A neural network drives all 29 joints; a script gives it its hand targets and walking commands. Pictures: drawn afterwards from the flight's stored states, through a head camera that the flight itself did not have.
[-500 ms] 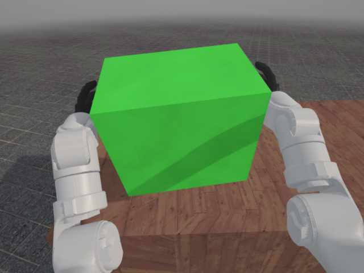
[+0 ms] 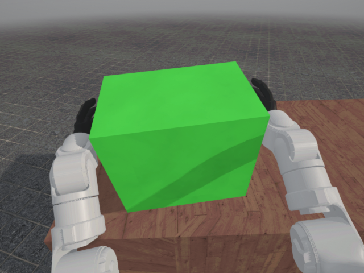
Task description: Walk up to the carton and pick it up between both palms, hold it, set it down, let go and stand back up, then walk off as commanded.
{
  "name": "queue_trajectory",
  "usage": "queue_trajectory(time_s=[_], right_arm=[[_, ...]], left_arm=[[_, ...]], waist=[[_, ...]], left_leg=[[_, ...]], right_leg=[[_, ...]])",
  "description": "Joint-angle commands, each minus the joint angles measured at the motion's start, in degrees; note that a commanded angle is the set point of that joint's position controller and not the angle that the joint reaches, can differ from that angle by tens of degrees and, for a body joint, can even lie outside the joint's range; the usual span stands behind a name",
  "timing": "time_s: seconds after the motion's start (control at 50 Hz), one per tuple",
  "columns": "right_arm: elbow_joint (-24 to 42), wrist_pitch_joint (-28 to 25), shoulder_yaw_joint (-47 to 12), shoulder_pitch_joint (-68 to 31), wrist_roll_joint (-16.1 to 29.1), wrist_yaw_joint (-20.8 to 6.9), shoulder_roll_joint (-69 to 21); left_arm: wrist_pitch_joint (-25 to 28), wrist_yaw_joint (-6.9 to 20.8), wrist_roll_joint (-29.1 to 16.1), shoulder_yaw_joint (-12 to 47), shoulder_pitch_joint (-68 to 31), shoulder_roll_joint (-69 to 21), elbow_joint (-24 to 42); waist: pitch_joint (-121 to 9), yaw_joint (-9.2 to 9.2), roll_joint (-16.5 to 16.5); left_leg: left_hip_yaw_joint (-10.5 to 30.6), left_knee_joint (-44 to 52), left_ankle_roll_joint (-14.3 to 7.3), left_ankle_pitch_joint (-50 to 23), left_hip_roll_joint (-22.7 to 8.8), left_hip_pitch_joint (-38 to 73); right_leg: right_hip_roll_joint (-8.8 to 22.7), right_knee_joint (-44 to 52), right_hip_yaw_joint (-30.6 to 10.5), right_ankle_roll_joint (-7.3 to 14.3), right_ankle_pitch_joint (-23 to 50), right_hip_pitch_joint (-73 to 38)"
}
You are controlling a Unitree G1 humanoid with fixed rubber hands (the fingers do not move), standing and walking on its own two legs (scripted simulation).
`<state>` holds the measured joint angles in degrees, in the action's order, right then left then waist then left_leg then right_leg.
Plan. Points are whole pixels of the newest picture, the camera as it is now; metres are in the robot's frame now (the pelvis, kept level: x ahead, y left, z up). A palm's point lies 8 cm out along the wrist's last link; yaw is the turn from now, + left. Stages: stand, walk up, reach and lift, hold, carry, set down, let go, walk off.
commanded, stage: hold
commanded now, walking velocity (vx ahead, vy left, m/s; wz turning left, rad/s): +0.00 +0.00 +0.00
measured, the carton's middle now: (179, 140) +0.36 +0.01 +0.19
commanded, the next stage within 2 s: none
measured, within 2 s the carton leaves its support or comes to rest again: neither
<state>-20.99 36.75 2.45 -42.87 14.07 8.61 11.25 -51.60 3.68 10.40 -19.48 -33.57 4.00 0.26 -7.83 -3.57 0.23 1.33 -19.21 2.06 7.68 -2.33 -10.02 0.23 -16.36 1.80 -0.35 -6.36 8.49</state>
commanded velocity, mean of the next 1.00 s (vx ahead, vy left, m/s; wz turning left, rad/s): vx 0.00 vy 0.00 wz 0.00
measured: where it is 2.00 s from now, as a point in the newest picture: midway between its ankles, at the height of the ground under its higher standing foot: outside the picture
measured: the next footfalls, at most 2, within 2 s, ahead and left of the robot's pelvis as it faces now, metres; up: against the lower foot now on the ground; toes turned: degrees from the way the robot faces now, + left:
none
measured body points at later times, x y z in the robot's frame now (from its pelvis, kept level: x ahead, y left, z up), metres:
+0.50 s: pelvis +0.01 +0.00 +0.00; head -0.05 +0.01 +0.45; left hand +0.38 +0.19 +0.21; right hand +0.40 -0.18 +0.24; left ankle +0.03 +0.14 -0.75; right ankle +0.03 -0.12 -0.75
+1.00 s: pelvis -0.01 +0.00 +0.00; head -0.07 +0.01 +0.45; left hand +0.36 +0.19 +0.24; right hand +0.38 -0.18 +0.27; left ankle +0.03 +0.14 -0.75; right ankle +0.03 -0.12 -0.75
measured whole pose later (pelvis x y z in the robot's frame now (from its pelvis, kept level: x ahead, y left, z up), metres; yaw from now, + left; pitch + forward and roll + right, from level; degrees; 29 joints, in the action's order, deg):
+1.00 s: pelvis -0.01 +0.00 +0.00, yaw +0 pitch -2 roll -1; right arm -31.1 35.3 6.2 -51.6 14.6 7.6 11.3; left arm -50.6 3.8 11.4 -21.8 -41.2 4.9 -7.0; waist -7.0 -3.6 0.2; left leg 1.4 -19.2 1.5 7.0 -2.3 -10.0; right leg 0.2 -16.4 1.8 -0.4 -5.7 8.5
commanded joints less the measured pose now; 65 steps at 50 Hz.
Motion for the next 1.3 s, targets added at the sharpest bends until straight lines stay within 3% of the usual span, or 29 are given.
queue_trajectory(time_s=[0.0,0.02,0.06,0.12,0.2,0.26,0.28,0.34,0.42,0.5,0.54,0.58,0.62,0.68,0.7,0.72,0.74,0.82,0.88,0.92,0.94,1.04,1.06,1.12,1.14,1.18,1.22,1.26,1.28], right_arm=[[11.5,-1.8,-15.1,-49.8,10.7,-9.6,-29.2],[10.6,-2.2,-14.1,-50.4,9.2,-10.1,-29.7],[4.5,-2.6,-11.7,-50.7,7.3,-11.3,-29.6],[0.5,-3.2,-9.9,-50.3,4.7,-12.7,-29.4],[-6.1,-3.7,-6.9,-50.2,2.8,-13.7,-28.6],[-6.6,-4.5,-7.9,-51.0,2.2,-13.7,-29.6],[-6.7,-4.6,-7.9,-50.3,2.3,-13.5,-29.9],[0.5,-5.8,-12.2,-49.7,6.2,-12.4,-31.2],[8.9,-6.1,-17.8,-48.5,10.2,-10.6,-32.5],[24.9,-5.9,-22.8,-47.6,16.8,-8.0,-32.9],[28.4,-5.3,-23.2,-46.6,17.7,-7.0,-31.7],[29.0,-4.2,-22.6,-43.7,17.0,-6.6,-29.8],[24.5,-2.4,-20.7,-42.3,14.9,-6.6,-27.1],[17.8,-1.4,-19.1,-44.5,13.5,-7.8,-27.6],[12.5,-1.0,-16.9,-44.5,11.8,-8.3,-27.4],[13.0,-1.6,-16.3,-47.7,11.0,-8.8,-28.8],[9.0,-1.4,-14.6,-47.2,10.1,-9.4,-28.4],[2.5,-2.6,-11.4,-49.6,6.9,-11.5,-29.2],[0.5,-3.3,-10.7,-49.7,4.8,-12.2,-30.0],[1.2,-4.0,-10.7,-50.7,4.7,-12.5,-30.2],[-1.7,-3.9,-9.8,-50.1,3.8,-12.6,-30.3],[1.6,-5.0,-12.2,-49.3,5.9,-12.3,-30.6],[-0.9,-4.8,-11.5,-48.9,5.7,-12.1,-29.4],[7.2,-5.3,-14.9,-47.2,8.0,-11.0,-29.8],[8.5,-5.4,-15.8,-48.1,9.3,-10.8,-30.3],[12.9,-4.8,-18.1,-44.0,11.4,-9.6,-29.8],[14.6,-4.1,-19.5,-43.7,13.1,-9.0,-30.3],[24.1,-4.7,-22.5,-46.7,16.0,-8.2,-30.7],[22.9,-3.8,-21.9,-44.4,15.8,-7.8,-29.6]], left_arm=[[4.5,7.7,-11.1,26.7,-53.3,-21.9,6.3],[4.8,7.9,-11.5,26.7,-53.7,-22.9,4.4],[5.2,8.3,-9.5,23.7,-55.2,-22.3,-1.5],[5.5,9.5,-7.9,20.6,-53.4,-21.1,-6.1],[6.3,10.4,-6.2,18.2,-53.7,-20.9,-10.9],[6.9,10.9,-4.3,14.3,-51.7,-18.6,-12.9],[7.3,10.9,-5.1,15.6,-52.1,-19.4,-12.2],[8.1,10.2,-8.6,20.8,-51.4,-21.3,-4.2],[8.4,8.5,-10.5,23.1,-50.6,-22.7,3.4],[8.3,6.9,-16.3,32.0,-50.8,-26.0,18.0],[8.0,6.0,-17.5,35.0,-51.1,-25.8,22.5],[6.8,5.8,-16.3,35.2,-50.2,-24.6,22.9],[5.1,6.4,-14.2,32.0,-46.5,-22.4,17.0],[3.7,7.6,-11.4,27.9,-46.6,-21.4,11.6],[3.8,7.9,-10.0,26.2,-48.4,-21.4,8.6],[4.2,8.2,-10.8,26.3,-51.0,-21.7,7.3],[4.3,8.5,-10.0,25.6,-51.9,-21.4,5.7],[5.3,8.9,-9.5,23.0,-54.3,-21.2,-1.4],[5.9,9.5,-7.6,19.2,-53.1,-19.2,-5.7],[6.4,10.0,-8.5,20.6,-52.4,-21.3,-7.1],[6.2,10.1,-6.9,17.9,-51.4,-20.0,-9.0],[7.3,10.1,-8.0,19.6,-51.1,-20.1,-4.3],[7.1,10.1,-7.1,18.7,-50.5,-20.5,-5.9],[7.3,9.7,-9.5,22.3,-47.2,-21.2,0.0],[7.4,9.2,-9.5,23.3,-48.2,-22.5,1.1],[7.0,8.9,-11.6,26.2,-46.5,-22.8,8.0],[7.1,7.9,-12.7,27.7,-50.0,-22.9,12.5],[7.1,6.9,-15.7,32.4,-49.1,-25.4,18.5],[6.7,6.6,-15.7,32.5,-48.9,-24.6,18.7]], waist=[[-16.6,-0.53,-1.8],[-17.2,-0.76,-0.7],[-13.9,-0.59,-2.5],[-13.0,-0.54,-1.5],[-11.5,-0.67,-1.9],[-12.5,1.49,0.8],[-13.8,0.84,0.0],[-20.9,-0.02,0.0],[-27.6,0.46,0.0],[-40.9,-2.14,-1.7],[-39.2,-3.30,-4.1],[-36.4,-3.41,-4.9],[-27.6,-3.61,-2.3],[-19.1,-1.41,-1.7],[-16.4,-1.22,-1.8],[-16.8,-0.27,-0.8],[-15.0,-1.44,-1.8],[-15.3,-1.16,-2.0],[-15.4,-0.20,0.3],[-15.8,-0.38,0.3],[-15.1,0.16,0.0],[-20.4,0.07,0.5],[-17.4,0.17,-0.3],[-23.8,-0.79,1.5],[-24.7,-0.12,0.3],[-28.1,-1.44,-0.1],[-31.1,-1.76,-1.3],[-38.0,-1.85,-2.1],[-34.6,-2.87,-2.6]], left_leg=[[-1.8,4.1,-0.8,-0.4,5.0,0.4],[-2.1,5.0,-1.3,1.1,4.6,-0.4],[-1.9,7.2,-2.3,8.3,3.7,-3.7],[-2.0,8.4,-3.0,11.7,3.2,-5.4],[-0.6,9.5,-3.3,15.3,2.7,-7.9],[-1.5,9.0,-4.3,13.0,3.4,-6.6],[-1.4,8.4,-3.6,12.4,3.6,-6.3],[-2.5,5.3,-1.7,-1.1,4.5,0.8],[-2.5,0.9,-1.1,-15.0,5.5,7.4],[-1.3,-4.1,1.1,-30.5,6.1,13.6],[-0.6,-5.7,2.5,-33.4,6.6,13.1],[-0.7,-5.2,2.8,-31.6,6.4,12.9],[-0.8,-2.7,1.5,-22.0,6.1,9.5],[-1.4,1.2,0.3,-12.0,5.2,5.5],[-1.7,2.8,0.1,-7.2,5.1,4.3],[-2.0,3.3,-0.6,-3.8,4.9,1.8],[-2.1,4.1,-0.7,-2.6,4.6,2.1],[-2.1,7.0,-2.1,6.9,3.7,-2.0],[-2.5,6.7,-3.0,8.7,4.3,-3.5],[-1.7,7.5,-3.0,10.0,3.5,-4.4],[-2.1,7.4,-3.3,9.3,4.0,-4.9],[-2.3,5.3,-2.4,2.4,4.5,-0.4],[-2.0,6.1,-1.9,2.2,4.4,0.3],[-2.3,3.0,-1.3,-8.3,4.9,5.1],[-2.4,2.6,-1.1,-8.8,4.9,5.6],[-2.0,0.1,-0.1,-17.6,5.4,8.8],[-1.8,-0.9,0.6,-20.2,5.5,10.2],[-1.2,-3.5,1.4,-26.4,5.8,11.9],[-0.8,-3.5,1.9,-27.0,5.9,11.5]], right_leg=[[-3.1,1.3,0.0,-0.1,-0.5,-11.8],[-3.3,1.0,0.3,0.0,-1.6,-11.9],[-3.2,0.9,-0.3,0.2,-7.0,-11.2],[-3.4,0.6,-1.0,0.1,-8.2,-12.3],[-4.1,-0.2,-1.3,0.2,-9.5,-13.2],[-4.0,0.7,-1.7,-0.3,-10.3,-13.1],[-4.1,0.6,-1.9,-0.2,-9.0,-14.1],[-3.5,1.2,-1.0,-0.7,2.6,-15.9],[-4.1,0.0,-0.6,-1.5,14.9,-18.7],[-5.4,-3.1,0.1,-1.4,33.5,-24.9],[-5.3,-4.4,0.2,-1.5,38.4,-23.6],[-5.0,-3.8,0.5,-1.5,35.2,-22.7],[-4.1,-1.9,-0.3,-1.4,25.5,-19.6],[-3.6,-0.1,0.1,-0.6,10.9,-15.6],[-3.3,0.9,0.0,-0.3,5.6,-14.0],[-3.0,0.7,-0.2,-0.1,2.8,-13.5],[-3.1,1.3,-0.1,0.0,1.5,-12.4],[-3.0,1.3,-0.4,0.2,-5.8,-11.7],[-3.3,1.5,-0.8,-0.1,-7.6,-12.2],[-3.7,1.1,-1.3,0.1,-6.9,-12.2],[-3.6,0.9,-1.2,-0.2,-7.6,-13.4],[-3.4,1.3,-1.6,-0.3,-1.4,-14.9],[-3.8,1.7,-0.8,-0.3,-1.6,-14.1],[-3.8,1.3,-0.6,-0.9,8.3,-16.8],[-4.2,1.2,-0.7,-0.7,8.2,-16.7],[-4.4,-0.6,-0.1,-1.1,18.0,-19.8],[-4.7,-1.1,0.1,-1.0,20.4,-20.9],[-5.3,-2.7,-0.1,-0.9,27.2,-22.8],[-5.0,-2.6,0.0,-1.0,29.2,-22.6]])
